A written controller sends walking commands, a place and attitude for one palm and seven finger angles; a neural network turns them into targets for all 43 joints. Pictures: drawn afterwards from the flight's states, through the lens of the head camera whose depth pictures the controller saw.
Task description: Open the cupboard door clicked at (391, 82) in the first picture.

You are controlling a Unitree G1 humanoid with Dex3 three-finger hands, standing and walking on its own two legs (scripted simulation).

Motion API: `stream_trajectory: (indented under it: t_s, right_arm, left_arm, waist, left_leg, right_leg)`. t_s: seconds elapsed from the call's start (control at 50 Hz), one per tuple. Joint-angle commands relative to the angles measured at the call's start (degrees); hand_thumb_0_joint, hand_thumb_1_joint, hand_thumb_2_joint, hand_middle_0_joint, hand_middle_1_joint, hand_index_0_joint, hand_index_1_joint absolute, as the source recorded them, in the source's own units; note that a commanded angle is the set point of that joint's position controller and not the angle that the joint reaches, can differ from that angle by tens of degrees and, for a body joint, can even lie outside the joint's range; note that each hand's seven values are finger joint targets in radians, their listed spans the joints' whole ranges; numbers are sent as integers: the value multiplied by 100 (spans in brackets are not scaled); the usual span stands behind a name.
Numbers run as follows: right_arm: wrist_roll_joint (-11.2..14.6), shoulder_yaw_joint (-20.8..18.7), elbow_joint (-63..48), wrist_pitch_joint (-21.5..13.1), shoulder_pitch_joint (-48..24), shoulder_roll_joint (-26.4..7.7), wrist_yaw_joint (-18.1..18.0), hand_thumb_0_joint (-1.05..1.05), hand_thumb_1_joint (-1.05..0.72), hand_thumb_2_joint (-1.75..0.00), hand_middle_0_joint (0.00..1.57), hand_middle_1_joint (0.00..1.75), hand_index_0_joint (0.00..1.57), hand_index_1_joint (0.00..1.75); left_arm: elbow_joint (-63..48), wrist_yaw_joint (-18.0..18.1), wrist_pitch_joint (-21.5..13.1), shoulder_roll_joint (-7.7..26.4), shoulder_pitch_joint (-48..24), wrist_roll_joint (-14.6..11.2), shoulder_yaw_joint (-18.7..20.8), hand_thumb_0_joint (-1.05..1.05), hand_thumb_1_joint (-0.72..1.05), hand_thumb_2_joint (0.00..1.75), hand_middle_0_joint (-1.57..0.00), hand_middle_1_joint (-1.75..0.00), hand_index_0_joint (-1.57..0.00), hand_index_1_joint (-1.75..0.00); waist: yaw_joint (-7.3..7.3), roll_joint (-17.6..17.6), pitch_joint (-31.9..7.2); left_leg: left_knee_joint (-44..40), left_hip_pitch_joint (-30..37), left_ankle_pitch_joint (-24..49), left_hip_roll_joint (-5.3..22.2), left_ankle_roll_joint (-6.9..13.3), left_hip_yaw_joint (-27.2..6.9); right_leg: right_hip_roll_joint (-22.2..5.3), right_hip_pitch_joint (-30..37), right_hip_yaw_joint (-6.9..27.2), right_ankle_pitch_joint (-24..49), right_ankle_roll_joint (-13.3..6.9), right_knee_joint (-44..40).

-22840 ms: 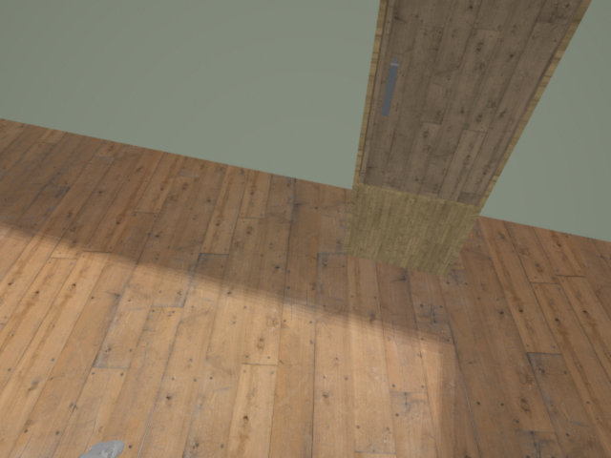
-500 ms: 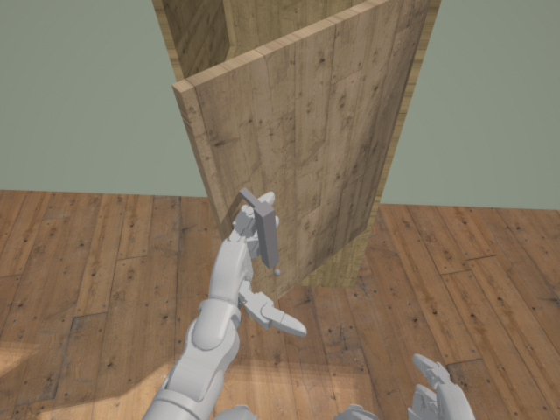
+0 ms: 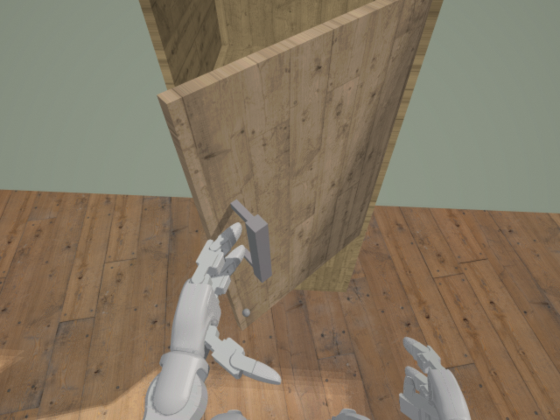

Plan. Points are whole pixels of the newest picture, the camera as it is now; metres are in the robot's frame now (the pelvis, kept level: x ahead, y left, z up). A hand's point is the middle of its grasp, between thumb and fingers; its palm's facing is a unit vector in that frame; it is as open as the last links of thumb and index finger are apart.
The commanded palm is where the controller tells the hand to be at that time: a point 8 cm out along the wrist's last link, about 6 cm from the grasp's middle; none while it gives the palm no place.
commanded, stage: slide the hand sideways off the handle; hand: left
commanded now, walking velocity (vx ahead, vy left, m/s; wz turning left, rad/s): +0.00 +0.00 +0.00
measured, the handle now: (251, 242) +0.34 +0.06 +0.07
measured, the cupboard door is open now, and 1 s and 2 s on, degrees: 44 44 44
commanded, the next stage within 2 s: draw the hand back to the body in 0.42 s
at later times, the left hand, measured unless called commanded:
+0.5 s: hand (200, 358) +0.19 +0.11 +0.06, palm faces -0.05 -1.00 -0.02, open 16.3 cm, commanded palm +0.17 +0.16 +0.06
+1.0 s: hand (133, 350) +0.18 +0.16 +0.12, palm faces -0.02 -1.00 -0.08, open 16.3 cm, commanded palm +0.15 +0.22 +0.13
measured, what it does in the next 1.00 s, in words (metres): stands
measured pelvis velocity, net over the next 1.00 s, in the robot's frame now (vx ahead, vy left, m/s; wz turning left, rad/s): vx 0.00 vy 0.01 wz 0.01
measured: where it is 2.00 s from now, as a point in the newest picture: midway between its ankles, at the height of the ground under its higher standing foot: outside the picture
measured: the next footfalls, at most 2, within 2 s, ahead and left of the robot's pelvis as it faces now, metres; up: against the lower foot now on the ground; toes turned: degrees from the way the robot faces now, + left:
none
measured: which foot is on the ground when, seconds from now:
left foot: down 0.00-1.00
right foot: down 0.00-1.00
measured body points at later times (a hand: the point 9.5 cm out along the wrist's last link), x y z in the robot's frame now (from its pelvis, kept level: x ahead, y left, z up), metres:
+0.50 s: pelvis +0.00 -0.01 -0.02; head +0.05 -0.02 +0.43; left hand +0.19 +0.16 +0.07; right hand +0.19 -0.23 -0.09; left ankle -0.01 +0.13 -0.68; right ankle +0.01 -0.11 -0.68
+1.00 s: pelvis +0.00 +0.01 +0.01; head +0.00 +0.00 +0.46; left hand +0.18 +0.22 +0.12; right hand +0.18 -0.21 -0.05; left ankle -0.01 +0.13 -0.68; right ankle +0.01 -0.11 -0.68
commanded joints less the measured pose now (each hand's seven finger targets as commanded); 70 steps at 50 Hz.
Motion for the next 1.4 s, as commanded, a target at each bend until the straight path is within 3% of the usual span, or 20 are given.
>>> stream_trajectory:
  t_s: [0.0, 0.02, 0.16, 0.3, 0.36, 0.5, 0.56, 0.64, 0.68, 0.74, 0.9, 1.0, 1.02, 1.04, 1.06, 1.08, 1.1, 1.16, 1.2, 1.38]
  right_arm:
    - [42, -278, -964, -324, -217, -549, -41, 0, -90, -90, 20, 30, 20, 30]
    - [47, -286, -978, -321, -183, -547, -50, 0, -90, -90, 20, 30, 20, 30]
    - [61, -314, -1015, -400, -166, -578, -95, 0, -90, -90, 20, 30, 20, 30]
    - [102, -368, -1070, -554, -92, -616, -121, 0, -90, -90, 20, 30, 20, 30]
    - [108, -371, -1054, -570, -145, -651, -171, 0, -90, -90, 20, 30, 20, 30]
    - [151, -375, -1135, -688, -168, -674, -212, 0, -90, -90, 20, 30, 20, 30]
    - [177, -362, -1236, -681, -199, -661, -237, 0, -90, -90, 20, 30, 20, 30]
    - [247, -319, -1214, -632, -212, -625, -297, 0, -90, -90, 20, 30, 20, 30]
    - [285, -270, -1211, -667, -251, -640, -310, 0, -90, -90, 20, 30, 20, 30]
    - [306, -222, -1190, -735, -293, -700, -354, 0, -90, -90, 20, 30, 20, 30]
    - [324, -163, -1099, -959, -245, -707, -391, 0, -90, -90, 20, 30, 20, 30]
    - [349, -129, -979, -1071, -279, -726, -402, 0, -90, -90, 20, 30, 20, 30]
    - [264, -164, -973, -977, -274, -713, -553, 0, -90, -90, 20, 30, 20, 30]
    - [213, -108, -932, -967, -269, -602, -595, 0, -90, -90, 20, 30, 20, 30]
    - [211, -91, -921, -960, -255, -597, -595, 0, -90, -90, 20, 30, 20, 30]
    - [202, -74, -848, -939, -210, -595, -585, 0, -90, -90, 20, 30, 20, 30]
    - [197, -72, -802, -918, -248, -613, -574, 0, -90, -90, 20, 30, 20, 30]
    - [168, -85, -691, -893, -350, -637, -595, 0, -90, -90, 20, 30, 20, 30]
    - [153, -67, -621, -895, -418, -636, -613, 0, -90, -90, 20, 30, 20, 30]
    - [103, -40, -227, -961, -694, -630, -655, 0, -90, -90, 20, 30, 20, 30]
  left_arm:
    - [-1697, -79, -410, 206, 35, -147, 487, 0, -50, 30, -15, -30, -15, -30]
    - [-1685, -120, -396, 298, 281, -172, 606, 0, -50, 30, -15, -30, -15, -30]
    - [-2100, -477, -553, 537, 798, -352, 823, 0, -50, 30, -15, -30, -15, -30]
    - [-2403, -997, -792, 610, 1606, -673, 900, 0, -50, 30, -15, -30, -15, -30]
    - [-2400, -1143, -789, 869, 1439, -740, 1133, 0, -50, 30, -15, -30, -15, -30]
    - [-2520, -1143, -787, 743, 1289, -825, 1015, 0, -50, 30, -15, -30, -15, -30]
    - [-2978, -1002, -690, 1108, 1292, -808, 1337, 0, -50, 30, -15, -30, -15, -30]
    - [-2843, -915, -352, 1292, 1528, -887, 1724, 0, -50, 30, -15, -30, -15, -30]
    - [-2822, -982, -188, 1120, 1359, -982, 1563, 0, -50, 30, -15, -30, -15, -30]
    - [-2738, -1126, 63, 1121, 1433, -1111, 1595, 0, -50, 30, -15, -30, -15, -30]
    - [-3285, -1228, 254, 1508, 1328, -1233, 2061, 0, -50, 30, -15, -30, -15, -30]
    - [-3343, -1299, 374, 1577, 1233, -1358, 2281, 0, -32, 37, -16, -30, -16, -30]
    - [-3813, -583, 548, 2437, 1158, -506, 2424, 0, -29, 39, -16, -30, -16, -30]
    - [-3679, -242, 714, 2149, 1420, -394, 2385, 0, -26, 40, -16, -30, -16, -30]
    - [-3648, -133, 825, 1795, 1573, -361, 2120, 0, -22, 42, -16, -30, -16, -30]
    - [-3621, -40, 895, 1698, 1600, -281, 2029, 0, -18, 43, -16, -30, -16, -30]
    - [-3694, 36, 937, 1745, 1609, -222, 2050, 0, -15, 45, -16, -30, -16, -30]
    - [-3590, 203, 1001, 1914, 1571, -121, 2221, 0, -5, 50, -17, -30, -17, -30]
    - [-3573, 283, 985, 1998, 1459, -88, 2352, 0, 2, 52, -17, -30, -17, -30]
    - [-3444, 441, 919, 2279, 995, -86, 2944, 0, 34, 66, -18, -30, -18, -30]
  waist:
    - [73, -389, -1285]
    - [69, -525, -1272]
    - [-39, -340, -1100]
    - [-48, -400, -1283]
    - [-94, -453, -1110]
    - [-113, -362, -1087]
    - [38, -105, -1301]
    - [100, -311, -1123]
    - [-4, -314, -783]
    - [-6, -365, -532]
    - [104, 41, -465]
    - [129, 165, -364]
    - [338, 328, -543]
    - [267, 221, -316]
    - [196, 222, -176]
    - [181, 257, -129]
    - [195, 434, -139]
    - [188, -73, -55]
    - [202, -97, 13]
    - [298, 270, 220]
  left_leg:
    - [-670, 214, 1624, -286, 127, -86]
    - [-643, 187, 1647, -279, 129, -78]
    - [-407, -13, 1667, -294, 128, -96]
    - [-156, -189, 1684, -320, 124, -128]
    - [-62, -435, 1432, -322, 121, -161]
    - [39, -495, 1074, -323, 130, -164]
    - [-148, -291, 1083, -318, 143, -157]
    - [-384, -212, 1032, -297, 150, -164]
    - [-508, -147, 786, -291, 147, -164]
    - [-689, -37, 721, -265, 153, -217]
    - [-1082, 478, 942, -223, 129, -291]
    - [-1292, 717, 1069, -199, 106, -335]
    - [-1570, 844, 1191, -119, 128, -226]
    - [-1653, 912, 1182, -156, 127, -210]
    - [-1694, 979, 1232, -146, 114, -223]
    - [-1758, 1077, 1441, -113, 113, -246]
    - [-1816, 1224, 1664, -91, 107, -249]
    - [-2054, 1515, 1822, -40, 119, -245]
    - [-2254, 1662, 1742, -48, 123, -248]
    - [-2915, 2330, 2123, -47, 93, -189]
  right_leg:
    - [202, 1313, 185, 2007, -70, -669]
    - [207, 1337, 186, 2079, -56, -675]
    - [190, 1196, 280, 2248, -12, -599]
    - [142, 1195, 368, 2476, 64, -467]
    - [119, 1044, 470, 2040, 71, -504]
    - [155, 646, 437, 1097, 23, -506]
    - [174, 879, 425, 948, -24, -569]
    - [209, 1113, 392, 829, -10, -823]
    - [212, 946, 369, 505, 36, -1015]
    - [233, 986, 287, 364, 26, -1175]
    - [306, 1181, 28, 712, -5, -1192]
    - [329, 1356, -53, 866, -16, -1308]
    - [176, 1710, 245, 979, -90, -1572]
    - [163, 1696, 198, 917, -70, -1740]
    - [153, 1644, 152, 987, -53, -1750]
    - [151, 1753, 92, 1153, -49, -1745]
    - [154, 1844, 81, 1309, -50, -1787]
    - [177, 2100, 47, 1453, -13, -2036]
    - [173, 2265, 37, 1377, -11, -2195]
    - [166, 2986, 43, 1679, -23, -2764]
